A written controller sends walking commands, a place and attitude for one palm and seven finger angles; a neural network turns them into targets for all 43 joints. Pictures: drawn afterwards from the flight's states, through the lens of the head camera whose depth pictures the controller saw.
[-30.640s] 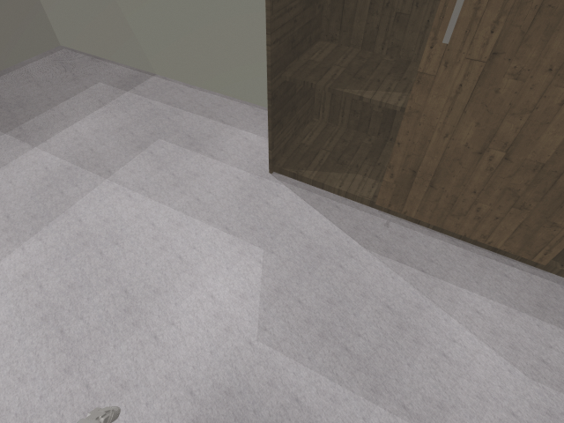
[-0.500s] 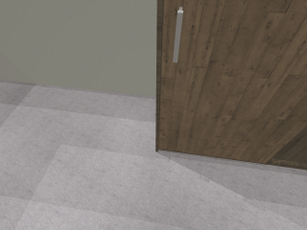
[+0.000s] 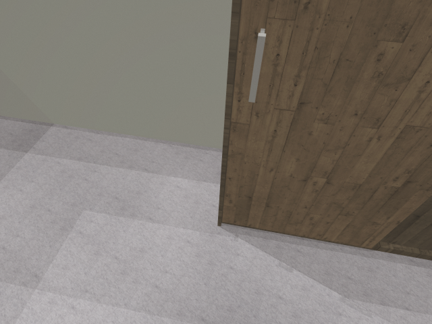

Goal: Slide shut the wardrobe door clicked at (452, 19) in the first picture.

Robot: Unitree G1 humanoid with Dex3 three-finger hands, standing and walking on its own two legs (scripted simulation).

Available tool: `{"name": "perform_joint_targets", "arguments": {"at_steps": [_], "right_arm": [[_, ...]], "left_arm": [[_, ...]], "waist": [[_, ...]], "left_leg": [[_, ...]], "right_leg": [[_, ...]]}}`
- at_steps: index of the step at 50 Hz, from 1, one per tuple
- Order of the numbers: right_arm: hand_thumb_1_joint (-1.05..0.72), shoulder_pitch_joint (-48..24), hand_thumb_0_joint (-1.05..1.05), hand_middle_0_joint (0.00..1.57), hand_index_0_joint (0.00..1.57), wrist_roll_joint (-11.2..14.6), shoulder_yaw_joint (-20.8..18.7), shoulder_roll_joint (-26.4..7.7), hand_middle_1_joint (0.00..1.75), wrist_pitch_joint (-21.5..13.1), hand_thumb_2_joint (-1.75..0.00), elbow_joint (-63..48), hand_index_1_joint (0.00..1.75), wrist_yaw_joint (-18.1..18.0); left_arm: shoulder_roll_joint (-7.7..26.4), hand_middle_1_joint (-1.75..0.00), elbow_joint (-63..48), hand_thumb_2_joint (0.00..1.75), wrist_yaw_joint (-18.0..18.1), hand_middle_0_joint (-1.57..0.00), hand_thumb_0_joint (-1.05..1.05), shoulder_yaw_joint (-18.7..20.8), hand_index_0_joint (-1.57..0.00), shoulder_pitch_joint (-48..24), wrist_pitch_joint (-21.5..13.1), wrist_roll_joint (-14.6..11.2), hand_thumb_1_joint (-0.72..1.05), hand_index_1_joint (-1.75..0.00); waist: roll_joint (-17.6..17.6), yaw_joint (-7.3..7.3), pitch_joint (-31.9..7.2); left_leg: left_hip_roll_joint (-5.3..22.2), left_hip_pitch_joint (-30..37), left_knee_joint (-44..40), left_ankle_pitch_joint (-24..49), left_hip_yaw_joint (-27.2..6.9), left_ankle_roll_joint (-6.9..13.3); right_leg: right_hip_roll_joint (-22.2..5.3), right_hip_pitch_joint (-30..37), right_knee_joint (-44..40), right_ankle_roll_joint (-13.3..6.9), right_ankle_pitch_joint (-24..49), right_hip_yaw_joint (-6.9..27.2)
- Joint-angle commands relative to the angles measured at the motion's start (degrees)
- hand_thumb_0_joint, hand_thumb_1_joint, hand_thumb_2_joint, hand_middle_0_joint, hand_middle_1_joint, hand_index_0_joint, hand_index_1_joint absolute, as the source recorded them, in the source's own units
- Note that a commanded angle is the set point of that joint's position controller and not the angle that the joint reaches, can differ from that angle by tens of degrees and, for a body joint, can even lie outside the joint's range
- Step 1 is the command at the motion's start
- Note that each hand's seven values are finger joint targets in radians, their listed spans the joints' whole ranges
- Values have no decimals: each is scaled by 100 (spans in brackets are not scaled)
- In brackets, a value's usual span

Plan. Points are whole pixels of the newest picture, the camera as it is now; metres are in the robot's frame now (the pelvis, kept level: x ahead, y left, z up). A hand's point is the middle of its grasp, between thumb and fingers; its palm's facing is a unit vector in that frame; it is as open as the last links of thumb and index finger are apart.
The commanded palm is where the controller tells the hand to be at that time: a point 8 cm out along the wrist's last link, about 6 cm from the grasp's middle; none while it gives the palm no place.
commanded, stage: let the arm hang, fingers relaxed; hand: right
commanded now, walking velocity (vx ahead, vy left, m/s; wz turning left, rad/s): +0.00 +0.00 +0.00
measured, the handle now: (257, 67) +0.68 -0.05 +0.14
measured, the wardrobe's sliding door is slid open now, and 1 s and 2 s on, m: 0.00 0.00 0.00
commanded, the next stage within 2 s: look to check the result in 0.10 s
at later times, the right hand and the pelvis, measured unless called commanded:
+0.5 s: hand out of the picture +0.03 -0.18 -0.17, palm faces +0.01 +0.98 -0.22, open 7.4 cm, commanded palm none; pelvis +0.01 +0.01 +0.00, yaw +0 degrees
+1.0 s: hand out of the picture +0.05 -0.17 -0.17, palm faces +0.00 +0.97 -0.23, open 7.4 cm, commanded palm none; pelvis +0.02 +0.02 +0.00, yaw +0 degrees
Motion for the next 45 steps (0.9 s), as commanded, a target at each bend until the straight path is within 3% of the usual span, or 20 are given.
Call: {"name": "perform_joint_targets", "arguments": {"at_steps": [1,28,45], "right_arm": [[-90,312,0,20,20,25,-108,-675,30,-53,-90,-98,30,-5],[-90,101,0,20,20,25,-116,-863,30,-79,-90,-67,30,-2],[-90,-55,0,20,20,38,-155,-991,30,-95,-90,-121,30,11]], "left_arm": [[587,-30,-119,90,40,-20,0,113,-20,288,-55,17,90,-30],[817,-30,-58,90,47,-20,0,104,-20,-48,-49,8,90,-30],[967,-30,-50,90,67,-20,0,114,-20,-190,-78,18,90,-30]], "waist": [[-31,-25,240],[139,-22,103],[46,-18,-7]], "left_leg": [[535,-192,-524,142,-482,208],[576,54,-597,685,-471,187],[619,206,-598,1048,-485,211]], "right_leg": [[-580,8,-487,-100,352,570],[-649,321,-488,-53,786,499],[-679,449,-514,-33,996,489]]}}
